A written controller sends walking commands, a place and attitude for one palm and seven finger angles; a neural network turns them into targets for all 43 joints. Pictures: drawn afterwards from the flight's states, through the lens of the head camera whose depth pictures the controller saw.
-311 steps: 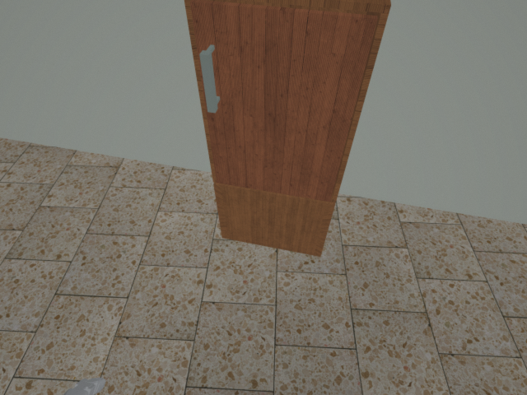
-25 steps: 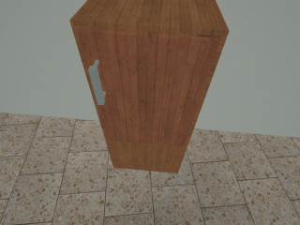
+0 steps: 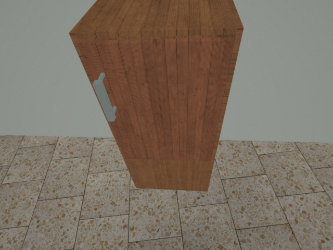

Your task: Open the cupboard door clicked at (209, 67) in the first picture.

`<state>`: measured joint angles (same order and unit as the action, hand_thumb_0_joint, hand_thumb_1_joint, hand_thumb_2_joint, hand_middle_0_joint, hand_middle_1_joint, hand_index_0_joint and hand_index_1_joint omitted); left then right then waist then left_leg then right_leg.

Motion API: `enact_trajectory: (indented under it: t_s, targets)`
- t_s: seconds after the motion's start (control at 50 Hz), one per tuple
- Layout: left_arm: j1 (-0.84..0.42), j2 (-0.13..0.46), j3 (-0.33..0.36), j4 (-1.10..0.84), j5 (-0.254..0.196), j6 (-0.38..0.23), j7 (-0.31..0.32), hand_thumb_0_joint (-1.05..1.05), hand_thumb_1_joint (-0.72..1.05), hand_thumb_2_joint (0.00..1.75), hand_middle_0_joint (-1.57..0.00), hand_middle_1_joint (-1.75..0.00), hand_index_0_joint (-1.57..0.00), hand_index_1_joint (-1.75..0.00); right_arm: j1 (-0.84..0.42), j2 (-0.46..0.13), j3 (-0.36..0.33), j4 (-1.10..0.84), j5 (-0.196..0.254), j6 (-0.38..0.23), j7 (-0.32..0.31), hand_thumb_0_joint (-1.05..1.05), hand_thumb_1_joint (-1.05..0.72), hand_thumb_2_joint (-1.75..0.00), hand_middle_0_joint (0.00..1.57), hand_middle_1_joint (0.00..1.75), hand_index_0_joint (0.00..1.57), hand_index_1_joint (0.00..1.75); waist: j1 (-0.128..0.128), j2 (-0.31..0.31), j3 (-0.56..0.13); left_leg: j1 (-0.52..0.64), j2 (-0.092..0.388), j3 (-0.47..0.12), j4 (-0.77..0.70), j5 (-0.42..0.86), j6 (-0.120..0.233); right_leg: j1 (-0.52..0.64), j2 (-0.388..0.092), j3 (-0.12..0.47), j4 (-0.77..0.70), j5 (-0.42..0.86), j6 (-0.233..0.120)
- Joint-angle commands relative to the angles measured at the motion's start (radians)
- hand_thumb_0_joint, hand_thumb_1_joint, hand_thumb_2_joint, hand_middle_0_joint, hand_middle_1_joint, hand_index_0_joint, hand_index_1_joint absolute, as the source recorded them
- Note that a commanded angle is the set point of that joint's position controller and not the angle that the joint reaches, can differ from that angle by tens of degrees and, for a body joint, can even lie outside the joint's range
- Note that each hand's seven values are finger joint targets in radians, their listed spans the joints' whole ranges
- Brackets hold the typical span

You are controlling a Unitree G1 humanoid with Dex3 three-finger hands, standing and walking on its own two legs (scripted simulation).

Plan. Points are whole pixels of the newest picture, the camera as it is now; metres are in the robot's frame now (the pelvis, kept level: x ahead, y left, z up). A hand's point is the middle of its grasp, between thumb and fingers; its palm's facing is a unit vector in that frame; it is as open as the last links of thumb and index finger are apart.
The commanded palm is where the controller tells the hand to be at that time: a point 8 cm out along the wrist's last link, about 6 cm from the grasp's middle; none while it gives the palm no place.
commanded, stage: look again from close up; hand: left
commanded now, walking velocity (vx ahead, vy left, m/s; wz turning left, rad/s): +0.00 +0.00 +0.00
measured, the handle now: (107, 98) +0.54 +0.22 +0.05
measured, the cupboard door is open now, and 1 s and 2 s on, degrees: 0 0 0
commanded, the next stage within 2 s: raise the hand with hooked fingers in 0.32 s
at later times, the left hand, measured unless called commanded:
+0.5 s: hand out of the picture +0.10 +0.17 -0.13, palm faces +0.17 -0.96 -0.21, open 7.4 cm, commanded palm +0.11 +0.22 -0.06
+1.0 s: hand (82, 239) +0.15 +0.21 -0.03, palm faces +0.02 -1.00 -0.04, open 9.6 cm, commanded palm +0.14 +0.27 -0.02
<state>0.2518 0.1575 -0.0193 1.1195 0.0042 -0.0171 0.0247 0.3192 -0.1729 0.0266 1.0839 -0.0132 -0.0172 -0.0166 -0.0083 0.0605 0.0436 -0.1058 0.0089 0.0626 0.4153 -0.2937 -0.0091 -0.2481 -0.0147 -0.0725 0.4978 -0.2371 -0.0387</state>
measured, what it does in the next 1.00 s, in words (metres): lowers itself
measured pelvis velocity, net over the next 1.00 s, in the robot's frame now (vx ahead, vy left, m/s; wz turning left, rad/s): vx -0.04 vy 0.02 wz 0.04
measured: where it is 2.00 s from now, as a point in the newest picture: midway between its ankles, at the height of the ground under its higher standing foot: outside the picture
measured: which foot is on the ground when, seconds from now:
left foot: down 0.00-1.00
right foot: down 0.00-1.00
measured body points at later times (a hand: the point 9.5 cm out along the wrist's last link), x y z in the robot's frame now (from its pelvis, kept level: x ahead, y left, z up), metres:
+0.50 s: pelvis +0.01 -0.02 +0.00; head +0.03 -0.04 +0.45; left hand +0.09 +0.22 -0.11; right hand +0.04 -0.25 -0.16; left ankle -0.05 +0.13 -0.74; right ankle +0.02 -0.09 -0.74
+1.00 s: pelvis -0.04 +0.02 -0.08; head +0.01 +0.03 +0.37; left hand +0.15 +0.26 -0.02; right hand +0.19 -0.19 -0.13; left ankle -0.05 +0.13 -0.74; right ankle +0.02 -0.09 -0.74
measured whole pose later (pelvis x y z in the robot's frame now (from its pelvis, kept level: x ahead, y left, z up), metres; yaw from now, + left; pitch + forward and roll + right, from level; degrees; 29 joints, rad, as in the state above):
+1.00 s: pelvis -0.04 +0.02 -0.08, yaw +2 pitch +11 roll -2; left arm 0.40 0.22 0.15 -0.02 -0.25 -0.43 -0.30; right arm 0.18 -0.22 0.02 0.48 0.02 -0.23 -0.03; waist 0.04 -0.01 -0.08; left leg -0.75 0.01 -0.02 1.13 -0.56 0.01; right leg -0.81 -0.04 -0.12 1.05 -0.42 -0.03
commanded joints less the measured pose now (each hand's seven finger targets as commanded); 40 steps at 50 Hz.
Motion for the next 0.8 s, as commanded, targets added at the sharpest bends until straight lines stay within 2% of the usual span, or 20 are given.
enact_trajectory:
  t_s: [0.0, 0.26, 0.38, 0.4, 0.42, 0.44, 0.46, 0.48, 0.5, 0.52, 0.54, 0.56, 0.58, 0.62, 0.64, 0.66, 0.7, 0.74, 0.76, 0.78]
  targets:
    - [0.022, 0.133, 0.033, -0.033, 0.002, -0.024, 0.007, 0.0, 0.9, 0.9, -0.2, -0.3, -0.2, -0.3, 0.054, -0.082, -0.021, -0.006, -0.004, -0.021, -0.014, 0.0, -0.9, -0.9, 0.2, 0.3, 0.2, 0.3, 0.006, -0.073, 0.001, -0.093, 0.093, -0.075, -0.082, 0.122, 0.036, 0.08, -0.11, 0.135, -0.089, 0.161, -0.025]
    - [-0.002, 0.141, 0.043, -0.029, 0.006, -0.022, 0.006, 0.0, 0.9, 0.9, -0.2, -0.3, -0.2, -0.3, 0.046, -0.071, -0.027, 0.019, -0.005, -0.016, -0.019, 0.0, -0.9, -0.9, 0.2, 0.3, 0.2, 0.3, 0.007, -0.062, 0.01, -0.083, 0.097, -0.059, -0.078, 0.118, 0.024, 0.085, -0.114, 0.14, -0.114, 0.18, -0.032]
    - [-0.007, 0.153, 0.048, -0.036, 0.006, -0.025, 0.006, 0.0, 0.9, 0.9, -0.2, -0.3, -0.2, -0.3, 0.039, -0.087, -0.031, 0.017, -0.005, -0.016, -0.02, 0.0, -0.9, -0.9, 0.2, 0.3, 0.2, 0.3, 0.007, -0.067, -0.015, -0.072, 0.096, -0.055, -0.069, 0.125, 0.021, 0.103, -0.12, 0.15, -0.124, 0.212, -0.034]
    - [0.166, 0.152, 0.059, 0.012, 0.006, -0.035, 0.05, 0.0, 0.9, 0.9, -0.2, -0.3, -0.2, -0.3, -0.08, -0.11, -0.053, -0.04, 0.012, -0.018, -0.012, 0.0, -0.9, -0.9, 0.2, 0.3, 0.2, 0.3, 0.075, -0.18, -0.049, -0.174, 0.096, 0.022, 0.193, 0.025, -0.007, 0.184, -0.188, 0.217, -0.105, 0.766, 0.069]
    - [-0.65, 0.371, 0.172, -1.473, -0.207, -0.272, 0.023, 0.0, 0.88, 0.89, -0.2, -0.32, -0.2, -0.32, -0.107, -0.265, -0.065, -0.411, 0.055, -0.184, -0.057, 0.0, -0.9, -0.9, 0.2, 0.3, 0.2, 0.3, -0.054, 0.02, -0.472, -0.011, -0.025, -0.035, 0.027, 0.203, 0.045, 0.274, -0.125, 0.218, -0.028, 0.581, 0.006]
    - [-0.15, 0.314, 0.18, -1.214, -0.115, -0.227, 0.067, 0.0, 0.85, 0.88, -0.2, -0.33, -0.2, -0.33, -0.149, -0.191, -0.062, -0.359, 0.035, -0.256, -0.085, 0.0, -0.9, -0.9, 0.2, 0.3, 0.2, 0.3, 0.029, 0.222, -0.46, 0.014, -0.02, -0.009, -0.013, 0.302, 0.05, 0.249, -0.051, 0.142, 0.003, 0.353, -0.027]
    - [0.117, 0.084, 0.086, -1.084, -0.17, -0.115, 0.083, 0.0, 0.83, 0.87, -0.21, -0.34, -0.21, -0.34, -0.162, -0.143, -0.063, -0.376, 0.053, -0.28, -0.084, 0.0, -0.9, -0.9, 0.2, 0.3, 0.2, 0.3, 0.022, 0.187, -0.265, -0.072, -0.013, -0.055, -0.015, 0.291, 0.016, 0.149, -0.033, 0.089, -0.02, 0.232, -0.023]
    - [0.069, 0.054, 0.097, -1.017, -0.181, -0.126, 0.062, 0.0, 0.81, 0.86, -0.21, -0.36, -0.21, -0.36, -0.135, -0.162, -0.063, -0.355, 0.06, -0.289, -0.082, 0.0, -0.9, -0.9, 0.2, 0.3, 0.2, 0.3, -0.025, -0.049, -0.101, -0.148, -0.006, -0.056, 0.033, 0.258, 0.028, 0.025, -0.019, 0.052, -0.04, 0.201, 0.006]
    - [0.001, 0.12, 0.171, -1.031, -0.204, -0.187, 0.031, 0.0, 0.78, 0.85, -0.21, -0.37, -0.21, -0.37, -0.146, -0.189, -0.093, -0.404, 0.05, -0.306, -0.078, 0.0, -0.9, -0.9, 0.2, 0.3, 0.2, 0.3, -0.038, -0.212, -0.015, -0.227, -0.012, -0.062, 0.098, 0.176, 0.041, -0.078, -0.025, 0.058, -0.039, 0.117, 0.033]
    - [0.089, 0.148, 0.235, -0.974, -0.211, -0.252, -0.015, 0.0, 0.76, 0.84, -0.21, -0.39, -0.21, -0.39, -0.126, -0.2, -0.109, -0.421, 0.034, -0.314, -0.071, 0.0, -0.9, -0.9, 0.2, 0.3, 0.2, 0.3, -0.013, -0.298, -0.094, -0.284, -0.018, -0.047, 0.148, 0.119, 0.04, -0.09, -0.038, 0.077, -0.019, 0.034, 0.055]
    - [0.2, 0.091, 0.225, -0.922, -0.228, -0.319, -0.069, 0.0, 0.74, 0.83, -0.21, -0.4, -0.21, -0.4, -0.145, -0.189, -0.113, -0.457, 0.029, -0.324, -0.06, 0.0, -0.9, -0.9, 0.2, 0.3, 0.2, 0.3, 0.013, -0.343, -0.086, -0.38, -0.02, -0.057, 0.189, 0.074, 0.032, -0.108, -0.043, 0.088, 0.025, -0.005, 0.061]
    - [0.3, 0.075, 0.234, -0.891, -0.237, -0.388, -0.131, 0.0, 0.71, 0.82, -0.21, -0.42, -0.21, -0.42, -0.156, -0.184, -0.118, -0.496, 0.031, -0.334, -0.039, 0.0, -0.9, -0.9, 0.2, 0.3, 0.2, 0.3, 0.058, -0.226, -0.12, -0.421, -0.034, -0.051, 0.226, 0.079, 0.019, -0.099, -0.05, 0.102, 0.091, 0.02, 0.043]
    - [0.35, 0.055, 0.233, -0.906, -0.25, -0.465, -0.191, 0.0, 0.69, 0.81, -0.22, -0.43, -0.22, -0.43, -0.163, -0.175, -0.117, -0.531, 0.027, -0.336, -0.021, 0.0, -0.9, -0.9, 0.2, 0.3, 0.2, 0.3, 0.075, -0.225, -0.173, -0.467, -0.043, -0.04, 0.273, 0.077, 0.01, -0.103, -0.046, 0.099, 0.157, 0.041, 0.036]
    - [0.343, 0.048, 0.222, -0.921, -0.27, -0.617, -0.314, 0.0, 0.64, 0.79, -0.22, -0.47, -0.22, -0.47, -0.197, -0.182, -0.127, -0.579, 0.025, -0.339, 0.006, 0.0, -0.9, -0.9, 0.2, 0.3, 0.2, 0.3, 0.069, -0.204, -0.197, -0.577, -0.049, -0.031, 0.386, 0.031, 0.002, -0.182, -0.049, 0.123, 0.252, 0.048, 0.031]
    - [0.306, 0.07, 0.224, -0.93, -0.273, -0.68, -0.375, 0.0, 0.62, 0.78, -0.22, -0.48, -0.22, -0.48, -0.204, -0.192, -0.13, -0.602, 0.027, -0.342, 0.017, 0.0, -0.9, -0.9, 0.2, 0.3, 0.2, 0.3, 0.053, -0.208, -0.214, -0.625, -0.053, -0.035, 0.441, 0.007, 0.003, -0.216, -0.055, 0.146, 0.286, 0.039, 0.028]
    - [0.315, 0.1, 0.248, -0.894, -0.285, -0.694, -0.429, 0.0, 0.6, 0.77, -0.22, -0.5, -0.22, -0.5, -0.191, -0.204, -0.136, -0.621, 0.032, -0.333, 0.025, 0.0, -0.9, -0.9, 0.2, 0.3, 0.2, 0.3, 0.055, -0.211, -0.222, -0.654, -0.054, -0.036, 0.484, -0.003, 0.005, -0.233, -0.063, 0.18, 0.313, 0.038, 0.023]
    - [0.237, 0.126, 0.255, -0.994, -0.33, -0.637, -0.486, 0.0, 0.55, 0.75, -0.22, -0.53, -0.22, -0.53, -0.219, -0.219, -0.132, -0.706, 0.051, -0.312, 0.014, 0.0, -0.9, -0.9, 0.2, 0.3, 0.2, 0.3, 0.056, -0.188, -0.281, -0.698, -0.069, -0.01, 0.517, -0.064, 0.02, -0.246, -0.067, 0.21, 0.295, -0.107, 0.027]
    - [0.149, 0.156, 0.271, -1.117, -0.356, -0.565, -0.48, 0.0, 0.5, 0.73, -0.23, -0.55, -0.23, -0.55, -0.22, -0.218, -0.127, -0.762, 0.062, -0.296, -0.006, 0.0, -0.9, -0.9, 0.2, 0.3, 0.2, 0.3, 0.044, -0.152, -0.309, -0.703, -0.066, -0.018, 0.522, -0.099, 0.032, -0.277, -0.053, 0.203, 0.28, -0.241, 0.027]
    - [0.08, 0.176, 0.275, -1.188, -0.362, -0.544, -0.462, 0.0, 0.48, 0.72, -0.23, -0.57, -0.23, -0.57, -0.209, -0.22, -0.121, -0.772, 0.057, -0.287, -0.012, 0.0, -0.9, -0.9, 0.2, 0.3, 0.2, 0.3, 0.034, -0.104, -0.31, -0.695, -0.059, -0.027, 0.537, -0.095, 0.033, -0.316, -0.04, 0.195, 0.305, -0.262, 0.023]
    - [0.04, 0.184, 0.277, -1.274, -0.352, -0.534, -0.434, 0.0, 0.46, 0.71, -0.23, -0.58, -0.23, -0.58, -0.175, -0.207, -0.118, -0.772, 0.053, -0.282, -0.016, 0.0, -0.9, -0.9, 0.2, 0.3, 0.2, 0.3, 0.026, -0.055, -0.362, -0.661, -0.048, -0.033, 0.534, -0.067, 0.036, -0.307, -0.031, 0.172, 0.325, -0.227, 0.021]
